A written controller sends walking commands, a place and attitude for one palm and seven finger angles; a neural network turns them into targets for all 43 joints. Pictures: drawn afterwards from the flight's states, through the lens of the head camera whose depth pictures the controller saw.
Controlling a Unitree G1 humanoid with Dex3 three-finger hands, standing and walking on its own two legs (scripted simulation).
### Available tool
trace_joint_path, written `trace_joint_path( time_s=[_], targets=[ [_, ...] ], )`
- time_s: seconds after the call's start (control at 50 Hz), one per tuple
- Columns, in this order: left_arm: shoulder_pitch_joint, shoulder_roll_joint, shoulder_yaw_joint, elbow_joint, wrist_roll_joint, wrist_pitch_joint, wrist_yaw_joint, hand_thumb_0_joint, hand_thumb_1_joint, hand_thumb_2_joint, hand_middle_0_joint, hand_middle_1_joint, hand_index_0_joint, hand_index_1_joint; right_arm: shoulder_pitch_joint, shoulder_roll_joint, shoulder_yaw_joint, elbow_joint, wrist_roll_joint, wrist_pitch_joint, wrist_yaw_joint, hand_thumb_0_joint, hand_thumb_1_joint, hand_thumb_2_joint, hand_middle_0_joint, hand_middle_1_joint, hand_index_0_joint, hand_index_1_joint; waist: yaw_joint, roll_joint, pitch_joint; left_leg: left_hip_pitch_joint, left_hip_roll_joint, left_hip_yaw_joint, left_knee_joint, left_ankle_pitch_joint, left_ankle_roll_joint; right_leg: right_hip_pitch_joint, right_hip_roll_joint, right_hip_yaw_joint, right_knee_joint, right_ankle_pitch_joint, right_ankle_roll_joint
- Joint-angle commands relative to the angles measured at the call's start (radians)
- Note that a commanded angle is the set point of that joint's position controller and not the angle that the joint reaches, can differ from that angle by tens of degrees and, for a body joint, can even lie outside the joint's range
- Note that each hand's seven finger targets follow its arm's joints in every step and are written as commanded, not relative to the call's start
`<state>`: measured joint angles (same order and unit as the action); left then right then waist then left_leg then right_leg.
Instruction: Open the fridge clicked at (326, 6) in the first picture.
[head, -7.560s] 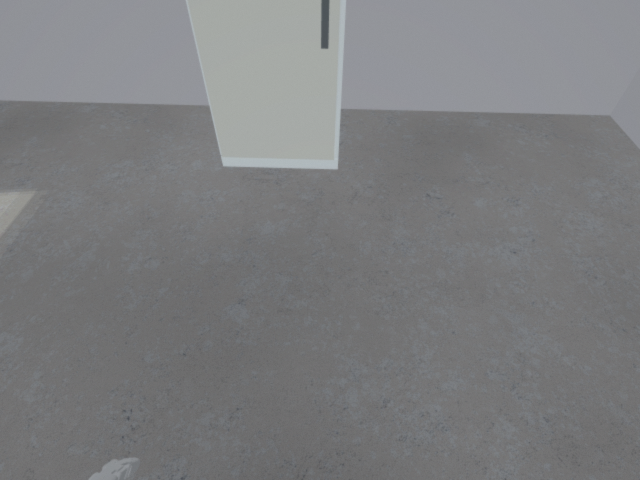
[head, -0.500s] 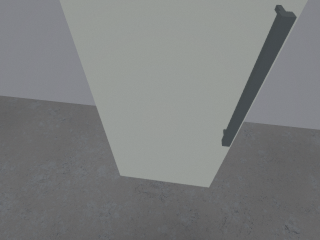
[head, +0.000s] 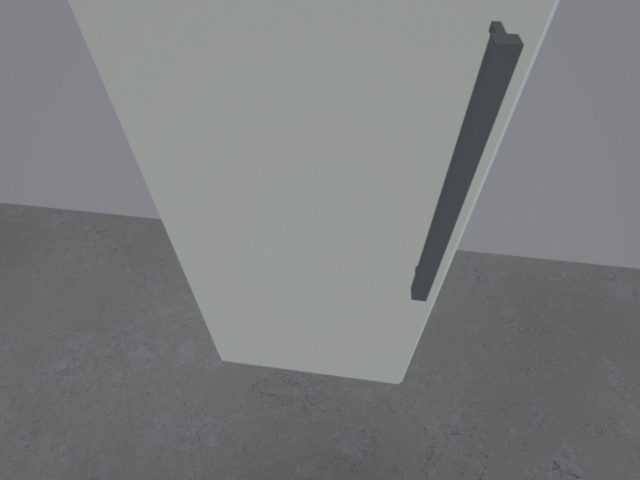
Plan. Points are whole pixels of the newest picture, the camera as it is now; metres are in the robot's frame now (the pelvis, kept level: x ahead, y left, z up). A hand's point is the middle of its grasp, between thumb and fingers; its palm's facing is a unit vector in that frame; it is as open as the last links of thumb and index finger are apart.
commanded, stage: come to a stop and stand still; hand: right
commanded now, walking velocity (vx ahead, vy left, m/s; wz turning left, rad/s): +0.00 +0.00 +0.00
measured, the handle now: (447, 194) +0.49 -0.15 +0.10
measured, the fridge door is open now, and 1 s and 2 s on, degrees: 0 0 0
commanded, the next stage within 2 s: look again from close up in 0.02 s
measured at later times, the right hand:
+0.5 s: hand out of the picture +0.00 -0.15 -0.18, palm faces +0.01 +0.98 -0.19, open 7.4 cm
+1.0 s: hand out of the picture +0.02 -0.14 -0.17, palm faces +0.02 +0.98 -0.20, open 7.4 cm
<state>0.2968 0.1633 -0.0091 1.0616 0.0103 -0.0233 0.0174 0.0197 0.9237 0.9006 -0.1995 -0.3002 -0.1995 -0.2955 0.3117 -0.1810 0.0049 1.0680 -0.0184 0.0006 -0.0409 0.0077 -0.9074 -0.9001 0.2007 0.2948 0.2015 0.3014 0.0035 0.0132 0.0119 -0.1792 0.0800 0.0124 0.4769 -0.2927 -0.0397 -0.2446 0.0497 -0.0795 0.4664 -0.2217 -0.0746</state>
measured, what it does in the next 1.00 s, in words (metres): stands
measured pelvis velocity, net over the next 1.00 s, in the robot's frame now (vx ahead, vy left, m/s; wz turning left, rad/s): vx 0.01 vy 0.04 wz -0.01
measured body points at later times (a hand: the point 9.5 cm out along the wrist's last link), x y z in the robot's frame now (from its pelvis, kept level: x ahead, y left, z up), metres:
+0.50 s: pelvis +0.01 +0.02 +0.00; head +0.02 +0.02 +0.45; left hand +0.03 +0.25 -0.15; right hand +0.00 -0.20 -0.16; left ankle -0.02 +0.16 -0.74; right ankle +0.02 -0.07 -0.74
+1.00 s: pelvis +0.01 +0.04 +0.00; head +0.03 +0.04 +0.45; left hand +0.04 +0.27 -0.15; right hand +0.02 -0.19 -0.16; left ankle -0.02 +0.16 -0.74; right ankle +0.02 -0.07 -0.74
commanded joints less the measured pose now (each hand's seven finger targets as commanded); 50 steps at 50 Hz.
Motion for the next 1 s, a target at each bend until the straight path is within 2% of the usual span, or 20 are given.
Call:
trace_joint_path(
  time_s=[0.0, 0.02, 0.1, 0.12, 0.2, 0.26, 0.3, 0.44, 0.58, 0.72, 0.98],
  targets=[
    [0.032, 0.122, 0.025, -0.032, 0.002, -0.016, 0.008, 0.000, 0.900, 0.900, -0.200, -0.300, -0.200, -0.300, 0.064, -0.077, -0.013, -0.024, -0.002, -0.017, 0.002, 0.000, -0.900, -0.900, 0.200, 0.300, 0.200, 0.300, -0.007, -0.047, 0.021, -0.029, 0.016, -0.017, -0.055, 0.072, 0.057, 0.018, -0.162, 0.172, -0.151, 0.042, 0.018],
    [0.030, 0.120, 0.025, -0.031, 0.000, -0.016, 0.008, 0.000, 0.900, 0.900, -0.200, -0.300, -0.200, -0.300, 0.066, -0.080, -0.013, -0.024, -0.004, -0.018, 0.001, 0.000, -0.900, -0.900, 0.200, 0.300, 0.200, 0.300, -0.007, -0.029, 0.017, -0.023, 0.016, -0.019, -0.060, 0.084, 0.056, 0.024, -0.160, 0.169, -0.140, 0.067, 0.016],
    [0.020, 0.122, 0.025, -0.021, -0.001, -0.017, 0.009, 0.000, 0.900, 0.900, -0.200, -0.300, -0.200, -0.300, 0.066, -0.084, -0.011, -0.012, -0.002, -0.018, 0.001, 0.000, -0.900, -0.900, 0.200, 0.300, 0.200, 0.300, -0.005, -0.038, 0.023, -0.026, 0.023, -0.024, -0.067, 0.104, 0.051, 0.040, -0.155, 0.150, -0.121, 0.115, 0.021],
    [0.022, 0.119, 0.025, -0.017, -0.002, -0.016, 0.009, 0.000, 0.900, 0.900, -0.200, -0.300, -0.200, -0.300, 0.064, -0.086, -0.012, -0.013, -0.004, -0.020, -0.001, 0.000, -0.900, -0.900, 0.200, 0.300, 0.200, 0.300, -0.005, -0.012, 0.024, -0.017, 0.023, -0.023, -0.070, 0.114, 0.051, 0.037, -0.155, 0.149, -0.112, 0.137, 0.020],
    [0.013, 0.117, 0.022, -0.007, -0.002, -0.013, 0.009, 0.000, 0.900, 0.900, -0.200, -0.300, -0.200, -0.300, 0.064, -0.083, -0.010, -0.002, -0.002, -0.017, -0.001, 0.000, -0.900, -0.900, 0.200, 0.300, 0.200, 0.300, -0.004, -0.025, 0.048, -0.030, 0.026, -0.027, -0.079, 0.096, 0.050, 0.029, -0.151, 0.145, -0.119, 0.101, 0.025],
    [0.005, 0.116, 0.021, -0.003, -0.003, -0.011, 0.008, 0.000, 0.900, 0.900, -0.200, -0.300, -0.200, -0.300, 0.063, -0.084, -0.009, 0.001, -0.003, -0.018, -0.001, 0.000, -0.900, -0.900, 0.200, 0.300, 0.200, 0.300, -0.004, -0.007, 0.058, -0.032, 0.028, -0.031, -0.087, 0.089, 0.052, 0.023, -0.148, 0.142, -0.117, 0.080, 0.026],
    [0.000, 0.116, 0.021, -0.001, -0.002, -0.009, 0.008, 0.000, 0.900, 0.900, -0.200, -0.300, -0.200, -0.300, 0.065, -0.082, -0.009, 0.001, -0.002, -0.018, 0.000, 0.000, -0.900, -0.900, 0.200, 0.300, 0.200, 0.300, -0.005, -0.025, 0.063, -0.039, 0.026, -0.035, -0.091, 0.074, 0.054, 0.019, -0.148, 0.142, -0.124, 0.052, 0.029],
    [-0.009, 0.113, 0.021, 0.009, -0.003, -0.012, 0.007, 0.000, 0.900, 0.900, -0.200, -0.300, -0.200, -0.300, 0.061, -0.091, -0.011, -0.003, -0.002, -0.024, -0.001, 0.000, -0.900, -0.900, 0.200, 0.300, 0.200, 0.300, -0.009, -0.006, 0.030, -0.017, 0.033, -0.041, -0.092, 0.135, 0.056, 0.044, -0.146, 0.128, -0.092, 0.137, 0.031],
    [-0.015, 0.111, 0.019, 0.017, -0.002, -0.011, 0.008, 0.000, 0.900, 0.900, -0.200, -0.300, -0.200, -0.300, 0.048, -0.093, -0.013, -0.003, 0.001, -0.024, 0.002, 0.000, -0.900, -0.900, 0.200, 0.300, 0.200, 0.300, -0.011, -0.015, 0.039, -0.019, 0.032, -0.046, -0.100, 0.123, 0.059, 0.040, -0.146, 0.127, -0.096, 0.129, 0.036],
    [-0.019, 0.110, 0.019, 0.027, -0.001, -0.009, 0.009, 0.000, 0.900, 0.900, -0.200, -0.300, -0.200, -0.300, 0.044, -0.099, -0.015, -0.005, 0.001, -0.026, 0.002, 0.000, -0.900, -0.900, 0.200, 0.300, 0.200, 0.300, -0.013, 0.010, 0.039, -0.016, 0.032, -0.049, -0.106, 0.149, 0.062, 0.051, -0.147, 0.120, -0.085, 0.151, 0.040],
    [-0.030, 0.118, 0.019, 0.033, 0.000, -0.009, 0.011, 0.000, 0.900, 0.900, -0.200, -0.300, -0.200, -0.300, 0.028, -0.113, -0.021, -0.004, 0.003, -0.029, 0.004, 0.000, -0.900, -0.900, 0.200, 0.300, 0.200, 0.300, -0.011, -0.012, 0.031, -0.004, 0.035, -0.051, -0.111, 0.189, 0.066, 0.064, -0.150, 0.118, -0.084, 0.188, 0.046]
  ],
)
